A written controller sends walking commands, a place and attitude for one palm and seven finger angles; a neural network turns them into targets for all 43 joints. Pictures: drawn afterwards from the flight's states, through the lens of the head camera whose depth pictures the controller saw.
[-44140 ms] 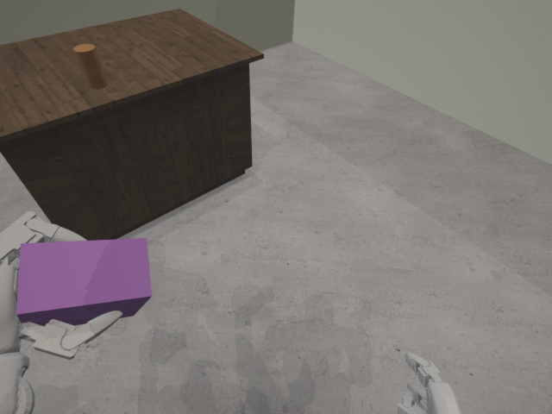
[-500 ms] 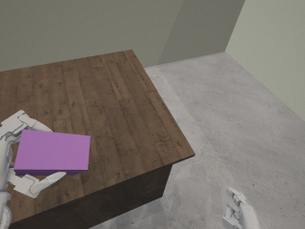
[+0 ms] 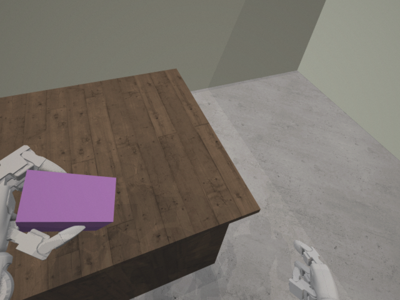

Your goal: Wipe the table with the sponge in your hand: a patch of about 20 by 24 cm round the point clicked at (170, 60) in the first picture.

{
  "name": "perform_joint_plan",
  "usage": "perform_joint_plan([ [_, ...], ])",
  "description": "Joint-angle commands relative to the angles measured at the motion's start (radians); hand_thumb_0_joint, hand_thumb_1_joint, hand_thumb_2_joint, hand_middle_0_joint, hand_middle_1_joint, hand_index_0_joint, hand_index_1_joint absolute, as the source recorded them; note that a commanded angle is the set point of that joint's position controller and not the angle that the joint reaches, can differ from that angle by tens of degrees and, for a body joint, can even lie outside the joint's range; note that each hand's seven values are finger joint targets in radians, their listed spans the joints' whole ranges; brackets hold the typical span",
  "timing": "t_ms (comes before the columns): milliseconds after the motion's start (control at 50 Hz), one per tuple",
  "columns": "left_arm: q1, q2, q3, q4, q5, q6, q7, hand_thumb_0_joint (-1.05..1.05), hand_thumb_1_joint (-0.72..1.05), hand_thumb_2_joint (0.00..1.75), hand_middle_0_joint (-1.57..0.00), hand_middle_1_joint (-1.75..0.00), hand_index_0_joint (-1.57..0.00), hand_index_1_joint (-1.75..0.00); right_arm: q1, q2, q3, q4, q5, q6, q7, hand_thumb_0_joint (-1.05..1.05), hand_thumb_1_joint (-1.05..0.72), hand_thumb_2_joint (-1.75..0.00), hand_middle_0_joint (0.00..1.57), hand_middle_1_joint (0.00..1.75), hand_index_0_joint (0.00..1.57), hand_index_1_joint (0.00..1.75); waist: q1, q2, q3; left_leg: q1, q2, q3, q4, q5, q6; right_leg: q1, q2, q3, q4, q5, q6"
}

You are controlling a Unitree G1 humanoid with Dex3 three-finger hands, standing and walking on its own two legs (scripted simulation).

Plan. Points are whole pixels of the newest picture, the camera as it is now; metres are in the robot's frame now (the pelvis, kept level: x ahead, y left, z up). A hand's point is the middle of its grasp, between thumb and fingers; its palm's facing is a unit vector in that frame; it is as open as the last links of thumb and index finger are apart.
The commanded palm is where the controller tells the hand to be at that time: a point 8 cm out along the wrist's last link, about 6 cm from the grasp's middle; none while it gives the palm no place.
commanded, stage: come to a stop and stand still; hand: left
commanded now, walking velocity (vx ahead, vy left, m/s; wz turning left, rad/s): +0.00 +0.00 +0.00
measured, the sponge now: (79, 205) +0.22 +0.21 +0.13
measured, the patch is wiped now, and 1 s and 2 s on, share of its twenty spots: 0.00 0.00 0.00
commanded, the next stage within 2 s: look again from close up in 1.20 s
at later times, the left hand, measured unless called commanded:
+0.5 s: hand (39, 207) +0.21 +0.25 +0.15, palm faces +0.32 -0.86 -0.40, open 10.2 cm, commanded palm +0.15 +0.29 +0.17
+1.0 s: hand (46, 207) +0.22 +0.26 +0.13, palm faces +0.36 -0.82 -0.45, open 10.2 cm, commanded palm +0.16 +0.27 +0.17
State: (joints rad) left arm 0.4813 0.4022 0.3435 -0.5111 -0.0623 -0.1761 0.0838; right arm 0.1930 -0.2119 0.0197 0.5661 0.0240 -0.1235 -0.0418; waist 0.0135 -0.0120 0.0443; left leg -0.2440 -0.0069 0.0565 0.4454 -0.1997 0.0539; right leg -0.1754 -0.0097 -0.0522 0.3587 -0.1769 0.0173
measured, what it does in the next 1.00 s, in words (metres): stands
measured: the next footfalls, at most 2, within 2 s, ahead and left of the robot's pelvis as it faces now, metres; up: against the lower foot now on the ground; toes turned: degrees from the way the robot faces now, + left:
none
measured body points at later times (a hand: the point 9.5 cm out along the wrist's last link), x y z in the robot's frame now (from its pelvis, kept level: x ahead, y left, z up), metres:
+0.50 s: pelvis -0.01 +0.01 +0.00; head +0.01 +0.02 +0.45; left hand +0.18 +0.29 +0.18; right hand +0.17 -0.21 -0.07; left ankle +0.03 +0.08 -0.74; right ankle +0.01 -0.13 -0.74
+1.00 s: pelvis +0.01 -0.01 +0.00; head +0.05 +0.02 +0.44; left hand +0.19 +0.30 +0.15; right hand +0.18 -0.24 -0.08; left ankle +0.03 +0.08 -0.74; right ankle +0.01 -0.13 -0.74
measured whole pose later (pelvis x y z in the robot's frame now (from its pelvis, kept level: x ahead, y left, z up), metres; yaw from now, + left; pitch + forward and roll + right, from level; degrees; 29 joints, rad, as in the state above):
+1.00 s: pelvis +0.01 -0.01 +0.00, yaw +3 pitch +2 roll -1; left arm 0.43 0.46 0.34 -0.40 -0.04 -0.20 0.11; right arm 0.23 -0.23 0.01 0.63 0.02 -0.14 -0.02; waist 0.04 -0.05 0.06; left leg -0.30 -0.03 0.01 0.50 -0.23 0.04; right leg -0.23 0.01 -0.04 0.46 -0.25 0.00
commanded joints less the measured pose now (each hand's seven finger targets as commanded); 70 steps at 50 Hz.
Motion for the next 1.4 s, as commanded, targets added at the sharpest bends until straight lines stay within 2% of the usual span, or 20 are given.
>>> perform_joint_plan([
  [0,-0.047,0.132,0.098,-0.191,-0.010,-0.057,0.011,0.00,0.10,1.30,-1.20,-1.60,-1.20,-1.60,-0.062,-0.135,-0.056,-0.154,0.001,-0.046,-0.012,0.00,-0.90,-0.90,0.20,0.30,0.20,0.30,-0.005,0.061,-0.158,0.080,0.125,-0.152,-0.093,0.136,-0.027,0.038,-0.077,0.079,-0.032,0.154,-0.038],
  [260,-0.092,0.130,0.082,-0.214,-0.002,-0.058,0.019,0.00,0.10,1.30,-1.20,-1.60,-1.20,-1.60,-0.066,-0.126,-0.050,-0.158,-0.002,-0.048,-0.013,0.00,-0.90,-0.90,0.20,0.30,0.20,0.30,-0.001,0.114,-0.132,0.071,0.132,-0.165,-0.146,0.043,-0.047,0.026,-0.062,0.071,-0.027,0.066,-0.039],
  [520,-0.083,0.130,0.085,-0.195,0.003,-0.051,0.019,0.00,0.10,1.30,-1.20,-1.60,-1.20,-1.60,-0.063,-0.129,-0.055,-0.159,-0.002,-0.048,-0.011,0.00,-0.90,-0.90,0.20,0.30,0.20,0.30,0.000,0.062,-0.130,0.059,0.128,-0.165,-0.143,-0.008,-0.036,0.020,-0.064,0.080,-0.042,0.046,-0.039],
  [540,-1.000,0.955,0.395,-0.507,0.045,-0.199,0.037,0.00,0.10,1.30,-1.20,-1.60,-1.20,-1.60,0.074,-0.204,0.120,-0.291,0.078,-0.013,-0.092,0.00,-0.90,-0.90,0.20,0.30,0.20,0.30,-0.044,0.355,-0.175,-0.202,0.096,-0.175,-0.226,-0.241,0.017,0.348,0.070,0.033,0.150,-0.034,0.028],
  [560,-0.700,0.438,0.398,-0.066,0.086,-0.145,0.026,0.00,0.10,1.30,-1.20,-1.60,-1.20,-1.60,0.015,-0.086,-0.026,-0.185,0.031,-0.054,-0.090,0.00,-0.90,-0.90,0.20,0.30,0.20,0.30,0.019,0.152,-0.116,-0.181,0.152,-0.207,-0.185,-0.344,-0.005,0.125,0.015,0.020,0.165,-0.182,0.007],
  [600,-0.472,0.374,0.288,0.122,0.050,-0.116,0.042,0.00,0.10,1.30,-1.20,-1.60,-1.20,-1.60,-0.053,-0.170,-0.026,-0.143,-0.003,-0.073,-0.026,0.00,-0.90,-0.90,0.20,0.30,0.20,0.30,0.034,0.031,-0.020,-0.068,0.106,-0.157,-0.153,-0.276,-0.029,-0.097,-0.020,0.057,0.046,-0.187,-0.037],
  [640,-0.287,0.298,0.215,0.153,0.021,-0.122,0.014,0.00,0.10,1.30,-1.20,-1.60,-1.20,-1.60,-0.040,-0.179,-0.040,-0.136,-0.014,-0.087,0.003,0.00,-0.90,-0.90,0.20,0.30,0.20,0.30,0.031,0.076,-0.101,0.027,0.085,-0.135,-0.069,-0.222,-0.030,-0.179,-0.049,0.131,0.010,-0.193,-0.065],
  [720,-0.049,0.116,0.047,-0.092,-0.008,-0.145,-0.003,0.00,0.10,1.30,-1.20,-1.60,-1.20,-1.60,0.015,-0.159,-0.047,-0.146,-0.001,-0.119,0.054,0.00,-0.90,-0.90,0.20,0.30,0.20,0.30,0.043,0.025,-0.143,0.062,0.071,-0.120,-0.047,-0.045,-0.021,-0.125,-0.065,0.136,-0.006,-0.075,-0.068],
  [740,-0.041,0.098,0.032,-0.103,-0.017,-0.138,0.004,0.00,0.10,1.30,-1.20,-1.60,-1.20,-1.60,-0.018,-0.154,-0.043,-0.137,0.007,-0.125,0.060,0.00,-0.90,-0.90,0.20,0.30,0.20,0.30,0.037,0.067,-0.167,0.106,0.079,-0.121,-0.059,0.020,-0.020,-0.114,-0.047,0.120,0.029,-0.015,-0.062],
  [780,-0.074,0.150,0.079,-0.150,0.003,-0.133,0.021,0.00,0.10,1.30,-1.20,-1.60,-1.20,-1.60,0.007,-0.167,-0.055,-0.131,-0.001,-0.122,0.050,0.00,-0.90,-0.90,0.20,0.30,0.20,0.30,0.038,0.001,-0.191,0.084,0.084,-0.124,-0.044,0.143,-0.035,-0.057,-0.058,0.099,0.044,0.109,-0.047],
  [820,-0.125,0.226,0.161,-0.147,0.012,-0.132,0.041,0.00,0.10,1.30,-1.20,-1.60,-1.20,-1.60,-0.011,-0.168,-0.057,-0.111,-0.008,-0.113,0.034,0.00,-0.90,-0.90,0.20,0.30,0.20,0.30,0.035,-0.049,-0.206,0.073,0.080,-0.128,-0.027,0.194,-0.039,-0.022,-0.069,0.104,0.049,0.176,-0.043],
  [840,-0.171,0.330,0.240,-0.162,0.016,-0.127,0.055,0.00,0.10,1.30,-1.20,-1.60,-1.20,-1.60,-0.035,-0.181,-0.060,-0.106,-0.010,-0.098,0.023,0.00,-0.90,-0.90,0.20,0.30,0.20,0.30,0.030,-0.021,-0.226,0.082,0.077,-0.134,-0.024,0.191,-0.034,-0.013,-0.066,0.125,0.060,0.183,-0.044],
  [860,-0.170,0.274,0.214,-0.131,0.013,-0.124,0.054,0.00,0.10,1.30,-1.20,-1.60,-1.20,-1.60,-0.027,-0.153,-0.056,-0.094,-0.013,-0.087,0.014,0.00,-0.90,-0.90,0.20,0.30,0.20,0.30,0.024,-0.033,-0.217,0.053,0.076,-0.134,-0.021,0.214,-0.033,0.016,-0.081,0.106,0.059,0.220,-0.044],
  [940,-0.202,0.334,0.234,-0.197,-0.005,-0.111,0.072,0.00,0.10,1.30,-1.20,-1.60,-1.20,-1.60,-0.025,-0.163,-0.061,-0.097,-0.003,-0.076,0.011,0.00,-0.90,-0.90,0.20,0.30,0.20,0.30,0.031,0.102,-0.251,0.055,0.061,-0.141,0.017,0.259,-0.030,0.052,-0.095,0.135,0.068,0.282,-0.055],
  [960,-0.193,0.277,0.184,-0.218,-0.009,-0.117,0.068,0.00,0.10,1.30,-1.20,-1.60,-1.20,-1.60,-0.012,-0.143,-0.055,-0.090,-0.003,-0.076,0.013,0.00,-0.90,-0.90,0.20,0.30,0.20,0.30,0.028,0.133,-0.249,0.051,0.063,-0.136,0.025,0.298,-0.030,0.067,-0.106,0.114,0.070,0.306,-0.053],
  [1060,-0.087,0.183,0.115,-0.243,-0.023,-0.134,0.063,0.00,0.10,1.30,-1.20,-1.60,-1.20,-1.60,-0.001,-0.153,-0.064,-0.089,0.002,-0.095,0.036,0.00,-0.90,-0.90,0.20,0.30,0.20,0.30,0.031,0.090,-0.264,0.109,0.078,-0.152,0.044,0.412,-0.028,0.024,-0.097,0.099,0.088,0.321,-0.052],
  [1220,-0.133,0.164,0.117,-0.039,-0.038,-0.114,0.029,0.00,0.10,1.30,-1.20,-1.60,-1.20,-1.60,-0.040,-0.148,-0.074,-0.117,0.016,-0.058,0.017,0.00,-0.90,-0.90,0.20,0.30,0.20,0.30,0.011,-0.017,-0.126,0.042,0.099,-0.181,-0.063,0.140,-0.045,-0.063,-0.090,0.103,0.010,0.100,-0.040],
  [1240,-0.153,0.208,0.149,-0.050,-0.039,-0.109,0.033,0.00,0.10,1.30,-1.20,-1.60,-1.20,-1.60,-0.060,-0.158,-0.073,-0.120,0.019,-0.056,0.013,0.00,-0.90,-0.90,0.20,0.30,0.20,0.30,0.013,0.003,-0.136,0.060,0.098,-0.188,-0.077,0.105,-0.043,-0.076,-0.085,0.112,0.009,0.064,-0.040],
  [1260,-0.161,0.151,0.100,-0.058,-0.036,-0.116,0.024,0.00,0.10,1.30,-1.20,-1.60,-1.20,-1.60,-0.061,-0.138,-0.063,-0.125,0.011,-0.052,0.011,0.00,-0.90,-0.90,0.20,0.30,0.20,0.30,0.012,-0.002,-0.136,0.046,0.102,-0.184,-0.088,0.065,-0.038,-0.064,-0.083,0.092,0.002,0.045,-0.037],
  [1380,-0.221,0.177,0.090,-0.232,-0.014,-0.129,0.029,0.00,0.10,1.30,-1.20,-1.60,-1.20,-1.60,-0.085,-0.138,-0.052,-0.153,0.007,-0.082,0.012,0.00,-0.90,-0.90,0.20,0.30,0.20,0.30,0.014,0.124,-0.150,-0.004,0.110,-0.225,-0.148,-0.144,-0.025,-0.015,-0.067,0.097,0.012,-0.046,-0.038],
])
